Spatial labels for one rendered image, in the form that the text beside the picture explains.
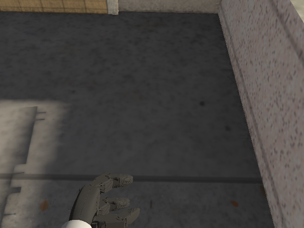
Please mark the robot left hand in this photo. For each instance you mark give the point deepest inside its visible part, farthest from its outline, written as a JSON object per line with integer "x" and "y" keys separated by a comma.
{"x": 93, "y": 209}

